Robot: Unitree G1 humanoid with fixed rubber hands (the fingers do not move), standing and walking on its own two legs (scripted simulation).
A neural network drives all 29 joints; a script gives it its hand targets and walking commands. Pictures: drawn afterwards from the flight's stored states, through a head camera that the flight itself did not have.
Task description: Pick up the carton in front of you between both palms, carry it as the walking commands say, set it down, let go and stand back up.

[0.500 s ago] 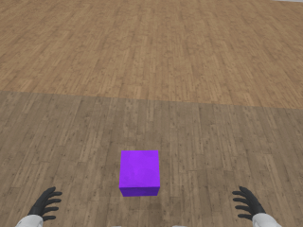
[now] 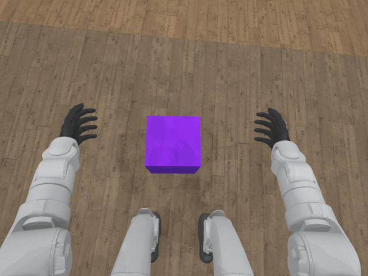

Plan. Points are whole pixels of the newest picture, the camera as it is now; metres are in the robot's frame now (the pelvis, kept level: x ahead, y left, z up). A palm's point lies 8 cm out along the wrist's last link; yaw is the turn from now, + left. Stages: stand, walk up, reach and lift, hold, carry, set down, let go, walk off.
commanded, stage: reach and lift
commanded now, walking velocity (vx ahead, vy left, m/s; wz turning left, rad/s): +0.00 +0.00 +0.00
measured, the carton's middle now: (173, 147) +0.49 +0.04 -0.56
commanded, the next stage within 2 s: none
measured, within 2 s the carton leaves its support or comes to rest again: neither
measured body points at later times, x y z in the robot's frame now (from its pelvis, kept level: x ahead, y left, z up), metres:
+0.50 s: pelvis +0.00 +0.00 -0.06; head +0.32 +0.02 +0.26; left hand +0.51 +0.23 -0.19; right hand +0.52 -0.16 -0.19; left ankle +0.07 +0.11 -0.65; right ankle +0.07 -0.13 -0.65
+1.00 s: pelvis -0.05 -0.01 -0.26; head +0.31 +0.01 +0.00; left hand +0.49 +0.22 -0.42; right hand +0.51 -0.16 -0.42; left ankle +0.06 +0.12 -0.65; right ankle +0.07 -0.13 -0.65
